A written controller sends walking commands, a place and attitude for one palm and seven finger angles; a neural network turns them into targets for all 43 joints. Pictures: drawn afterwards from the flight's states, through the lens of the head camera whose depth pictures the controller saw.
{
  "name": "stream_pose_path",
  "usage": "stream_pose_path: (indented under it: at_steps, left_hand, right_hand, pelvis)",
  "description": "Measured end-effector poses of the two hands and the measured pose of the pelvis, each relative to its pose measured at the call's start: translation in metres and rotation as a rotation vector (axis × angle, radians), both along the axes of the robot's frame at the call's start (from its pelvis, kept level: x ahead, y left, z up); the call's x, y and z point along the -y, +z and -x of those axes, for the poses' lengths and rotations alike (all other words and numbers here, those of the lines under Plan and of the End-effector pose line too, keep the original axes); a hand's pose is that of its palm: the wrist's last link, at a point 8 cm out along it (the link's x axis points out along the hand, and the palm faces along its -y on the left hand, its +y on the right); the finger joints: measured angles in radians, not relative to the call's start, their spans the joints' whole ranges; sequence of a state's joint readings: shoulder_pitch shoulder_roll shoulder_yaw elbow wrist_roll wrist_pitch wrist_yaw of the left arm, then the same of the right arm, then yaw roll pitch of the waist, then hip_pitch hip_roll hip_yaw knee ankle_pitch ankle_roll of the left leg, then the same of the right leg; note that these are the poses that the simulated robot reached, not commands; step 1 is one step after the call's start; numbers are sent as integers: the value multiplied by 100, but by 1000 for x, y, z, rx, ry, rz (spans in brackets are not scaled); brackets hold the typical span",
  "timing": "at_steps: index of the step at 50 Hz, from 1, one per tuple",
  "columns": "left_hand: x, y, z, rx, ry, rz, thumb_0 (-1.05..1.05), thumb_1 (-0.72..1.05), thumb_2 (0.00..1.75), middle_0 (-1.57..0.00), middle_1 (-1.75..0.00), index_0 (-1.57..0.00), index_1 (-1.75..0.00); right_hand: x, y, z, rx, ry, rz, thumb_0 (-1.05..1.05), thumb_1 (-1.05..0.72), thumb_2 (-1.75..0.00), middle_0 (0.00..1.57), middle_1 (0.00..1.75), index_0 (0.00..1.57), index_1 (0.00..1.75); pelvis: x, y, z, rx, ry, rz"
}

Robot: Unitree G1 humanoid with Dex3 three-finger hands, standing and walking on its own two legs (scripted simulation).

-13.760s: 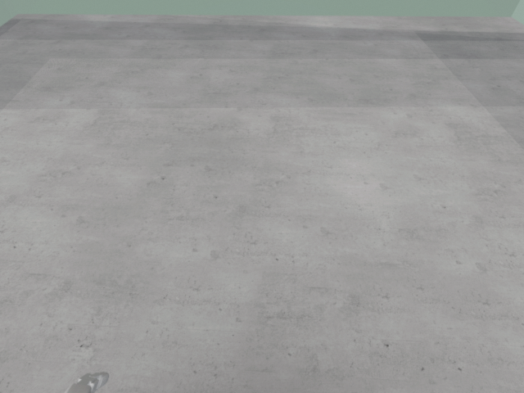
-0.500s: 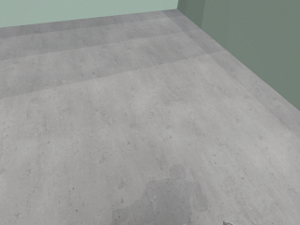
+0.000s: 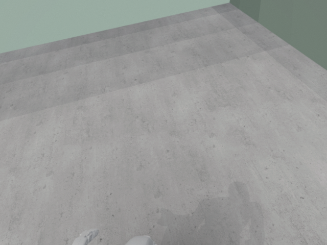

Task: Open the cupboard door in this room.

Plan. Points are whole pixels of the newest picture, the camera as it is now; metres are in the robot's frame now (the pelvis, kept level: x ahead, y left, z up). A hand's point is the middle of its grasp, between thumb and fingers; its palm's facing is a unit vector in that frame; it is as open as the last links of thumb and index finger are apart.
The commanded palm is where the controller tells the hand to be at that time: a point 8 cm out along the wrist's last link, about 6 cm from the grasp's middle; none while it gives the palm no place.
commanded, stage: turn or walk to find it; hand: left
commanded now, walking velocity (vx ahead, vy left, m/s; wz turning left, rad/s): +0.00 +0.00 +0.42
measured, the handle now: out of the picture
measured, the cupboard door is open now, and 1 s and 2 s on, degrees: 0 0 0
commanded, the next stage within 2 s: none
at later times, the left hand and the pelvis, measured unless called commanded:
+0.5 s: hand out of the picture -0.06 +0.26 -0.19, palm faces +0.29 -0.93 -0.24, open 7.3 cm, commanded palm none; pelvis -0.02 +0.05 -0.01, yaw +13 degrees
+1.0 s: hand out of the picture +0.01 +0.23 -0.14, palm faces +0.38 -0.88 -0.28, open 7.3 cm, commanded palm none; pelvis -0.03 +0.00 +0.00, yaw +24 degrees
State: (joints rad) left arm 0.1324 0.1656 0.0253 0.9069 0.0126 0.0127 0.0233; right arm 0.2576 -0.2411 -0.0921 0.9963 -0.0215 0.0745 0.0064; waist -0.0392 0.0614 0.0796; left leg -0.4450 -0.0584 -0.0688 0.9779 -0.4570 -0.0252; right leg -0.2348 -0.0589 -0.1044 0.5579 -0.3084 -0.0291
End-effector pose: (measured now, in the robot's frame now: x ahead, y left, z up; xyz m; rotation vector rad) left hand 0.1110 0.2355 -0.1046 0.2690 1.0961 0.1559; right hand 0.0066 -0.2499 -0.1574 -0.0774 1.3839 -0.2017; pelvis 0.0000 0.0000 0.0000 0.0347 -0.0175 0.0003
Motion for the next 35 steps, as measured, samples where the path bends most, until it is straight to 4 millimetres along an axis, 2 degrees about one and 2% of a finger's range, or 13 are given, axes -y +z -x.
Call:
stream_pose_path:
  at_steps: [7,12,16,20,23,27,31,35]
  left_hand:
    - [6,-1,51,-62,107,15,0,91,90,-20,-29,-21,-30]
    - [-3,-11,91,-111,194,33,0,92,90,-20,-30,-21,-30]
    - [-18,-23,128,-166,260,53,0,91,90,-20,-30,-21,-30]
    - [-41,-44,166,-221,330,81,0,91,90,-20,-30,-21,-30]
    - [-57,-54,187,-266,371,92,0,91,90,-20,-29,-20,-30]
    - [-70,-46,192,-271,397,103,1,91,90,-20,-29,-20,-30]
    - [-80,-37,181,-204,405,102,1,91,90,-20,-29,-20,-30]
    - [-83,-31,167,-146,404,89,1,91,90,-20,-29,-20,-30]
  right_hand:
    - [14,6,-9,-20,79,7,0,-91,-90,20,30,20,30]
    - [8,11,-34,-14,160,29,0,-91,-90,19,30,20,30]
    - [-10,16,-69,40,242,52,1,-91,-90,19,30,20,30]
    - [-41,22,-107,141,327,82,1,-91,-90,19,30,20,30]
    - [-65,32,-125,210,374,90,0,-91,-90,19,30,20,30]
    - [-87,48,-131,243,410,96,0,-91,-90,20,30,20,30]
    - [-98,52,-127,231,432,84,0,-90,-90,20,30,20,30]
    - [-99,49,-115,208,429,65,0,-90,-90,20,30,20,30]
  pelvis:
    - [7,5,3,3,77,-6]
    - [3,4,7,-2,128,-2]
    - [-9,1,12,-6,163,12]
    - [-29,-10,18,-7,204,42]
    - [-40,-11,22,2,210,35]
    - [-50,0,25,6,238,64]
    - [-54,7,28,5,266,72]
    - [-53,9,30,3,289,64]
